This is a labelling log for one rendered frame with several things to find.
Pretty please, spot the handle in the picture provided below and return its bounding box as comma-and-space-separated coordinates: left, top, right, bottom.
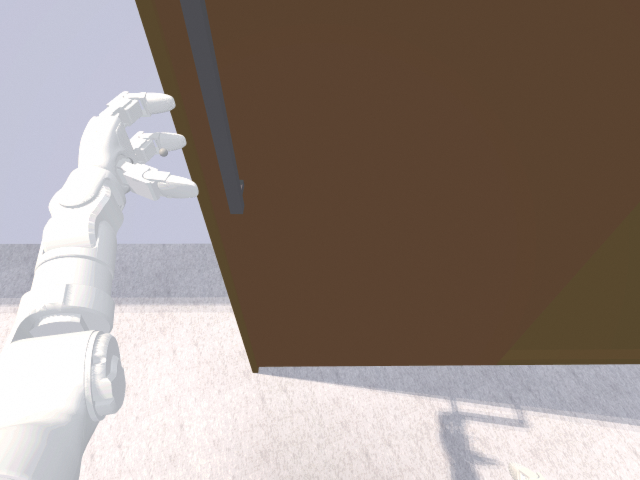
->
180, 0, 244, 214

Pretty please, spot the wardrobe door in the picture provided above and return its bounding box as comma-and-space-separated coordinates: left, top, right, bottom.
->
509, 202, 640, 350
155, 0, 640, 367

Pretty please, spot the robot left upper arm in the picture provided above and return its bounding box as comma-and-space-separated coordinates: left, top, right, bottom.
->
0, 330, 126, 480

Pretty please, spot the robot left hand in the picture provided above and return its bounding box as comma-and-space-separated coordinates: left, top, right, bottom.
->
78, 91, 199, 201

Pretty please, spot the robot left forearm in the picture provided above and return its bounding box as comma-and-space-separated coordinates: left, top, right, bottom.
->
0, 166, 126, 361

